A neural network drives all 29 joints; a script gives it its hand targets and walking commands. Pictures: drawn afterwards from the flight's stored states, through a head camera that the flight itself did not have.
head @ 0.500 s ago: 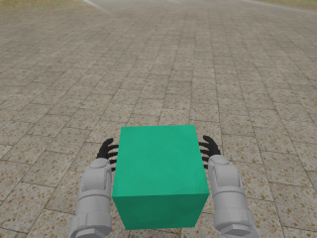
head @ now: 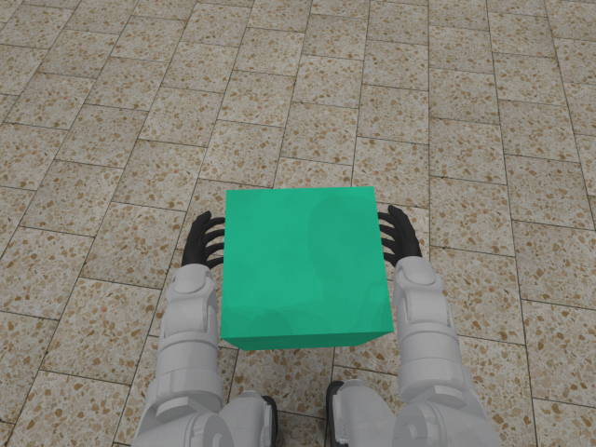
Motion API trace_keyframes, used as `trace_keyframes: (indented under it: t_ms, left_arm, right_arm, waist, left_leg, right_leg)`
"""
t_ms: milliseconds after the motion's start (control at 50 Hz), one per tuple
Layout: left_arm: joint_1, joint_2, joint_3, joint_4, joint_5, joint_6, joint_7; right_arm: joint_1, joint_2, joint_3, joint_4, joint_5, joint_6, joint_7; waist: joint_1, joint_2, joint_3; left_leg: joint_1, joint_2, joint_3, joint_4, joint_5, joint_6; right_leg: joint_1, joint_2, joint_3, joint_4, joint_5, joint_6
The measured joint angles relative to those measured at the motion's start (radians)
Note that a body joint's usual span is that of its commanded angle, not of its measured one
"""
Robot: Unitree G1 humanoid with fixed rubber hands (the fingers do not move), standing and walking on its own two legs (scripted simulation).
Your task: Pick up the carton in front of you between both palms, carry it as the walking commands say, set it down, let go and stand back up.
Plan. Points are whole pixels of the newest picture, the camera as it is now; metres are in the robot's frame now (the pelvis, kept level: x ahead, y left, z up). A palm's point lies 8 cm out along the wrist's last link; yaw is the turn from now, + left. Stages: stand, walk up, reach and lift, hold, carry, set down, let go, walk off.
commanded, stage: set down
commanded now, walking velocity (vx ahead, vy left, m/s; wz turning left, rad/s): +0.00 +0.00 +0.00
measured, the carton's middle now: (300, 278) +0.34 +0.00 -0.12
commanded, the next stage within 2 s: none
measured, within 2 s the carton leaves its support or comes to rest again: rests again in 1.94 s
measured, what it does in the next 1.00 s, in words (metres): lowers itself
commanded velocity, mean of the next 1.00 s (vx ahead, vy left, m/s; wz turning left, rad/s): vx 0.00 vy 0.00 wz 0.00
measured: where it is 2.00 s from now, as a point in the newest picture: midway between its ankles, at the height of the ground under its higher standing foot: (303, 443)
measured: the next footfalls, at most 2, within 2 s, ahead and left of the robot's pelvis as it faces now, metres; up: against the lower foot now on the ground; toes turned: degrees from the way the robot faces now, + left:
none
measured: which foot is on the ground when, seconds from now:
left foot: down 0.00-1.00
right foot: down 0.00-1.00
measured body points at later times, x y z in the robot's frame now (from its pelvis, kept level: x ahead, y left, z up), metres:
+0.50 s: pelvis -0.04 -0.01 -0.14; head +0.17 -0.02 +0.26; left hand +0.39 +0.15 -0.21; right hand +0.40 -0.15 -0.21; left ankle +0.02 +0.11 -0.71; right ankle +0.06 -0.12 -0.71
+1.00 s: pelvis -0.06 -0.01 -0.27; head +0.23 -0.01 +0.08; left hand +0.42 +0.16 -0.38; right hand +0.43 -0.15 -0.38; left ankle +0.02 +0.11 -0.71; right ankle +0.06 -0.12 -0.71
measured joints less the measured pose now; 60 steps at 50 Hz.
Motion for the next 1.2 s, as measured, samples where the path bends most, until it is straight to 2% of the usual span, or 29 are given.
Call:
trace_keyframes:
  t_ms: [80, 120, 180, 240, 420, 540, 840, 1200]
  left_arm:
    - [-0.004, 0.024, -0.041, 0.010, -0.079, -0.107, 0.033]
    - [-0.013, 0.037, -0.065, 0.012, -0.118, -0.142, 0.049]
    - [-0.036, 0.052, -0.084, 0.007, -0.162, -0.162, 0.063]
    - [-0.074, 0.067, -0.079, 0.010, -0.188, -0.151, 0.068]
    - [-0.223, 0.097, 0.003, 0.075, -0.149, -0.049, 0.047]
    - [-0.292, 0.117, 0.023, 0.115, -0.127, -0.030, 0.039]
    - [-0.414, 0.203, -0.034, 0.161, -0.213, -0.047, 0.056]
    - [-0.600, 0.281, -0.093, 0.259, -0.267, -0.073, 0.103]
  right_arm:
    - [-0.013, -0.033, 0.042, 0.017, 0.074, -0.104, -0.023]
    - [-0.021, -0.053, 0.069, 0.017, 0.113, -0.136, -0.037]
    - [-0.047, -0.074, 0.090, 0.016, 0.155, -0.154, -0.049]
    - [-0.094, -0.080, 0.086, 0.026, 0.170, -0.142, -0.054]
    - [-0.241, -0.065, -0.006, 0.079, 0.113, -0.041, -0.057]
    - [-0.292, -0.073, -0.021, 0.095, 0.105, -0.018, -0.067]
    - [-0.390, -0.119, 0.032, 0.107, 0.182, -0.037, -0.126]
    - [-0.564, -0.211, 0.040, 0.200, 0.245, -0.066, -0.138]
  waist:
    - [-0.007, 0.001, -0.024]
    - [-0.010, 0.002, -0.052]
    - [-0.005, 0.000, -0.104]
    - [-0.001, -0.005, -0.153]
    - [-0.004, -0.001, -0.244]
    - [-0.001, -0.002, -0.286]
    - [-0.002, -0.002, -0.287]
    - [-0.016, -0.007, -0.155]
  left_leg:
    - [-0.229, -0.006, 0.001, 0.117, -0.020, 0.001]
    - [-0.343, -0.012, -0.005, 0.184, -0.034, 0.001]
    - [-0.495, -0.018, -0.010, 0.285, -0.059, -0.002]
    - [-0.616, -0.020, -0.014, 0.379, -0.085, -0.008]
    - [-0.866, -0.019, -0.028, 0.596, -0.145, -0.018]
    - [-1.024, -0.018, -0.026, 0.709, -0.172, -0.023]
    - [-1.375, -0.024, -0.025, 0.992, -0.233, -0.031]
    - [-1.632, -0.032, -0.012, 1.247, -0.260, -0.023]
  right_leg:
    - [-0.226, -0.002, 0.012, 0.115, -0.022, 0.010]
    - [-0.340, 0.005, 0.029, 0.185, -0.027, 0.003]
    - [-0.489, 0.010, 0.044, 0.285, -0.064, 0.024]
    - [-0.607, 0.015, 0.044, 0.378, -0.093, 0.018]
    - [-0.853, 0.020, 0.024, 0.587, -0.149, 0.006]
    - [-1.015, 0.024, 0.023, 0.700, -0.172, 0.004]
    - [-1.367, 0.024, 0.015, 0.977, -0.226, 0.004]
    - [-1.620, 0.022, 0.020, 1.221, -0.245, 0.019]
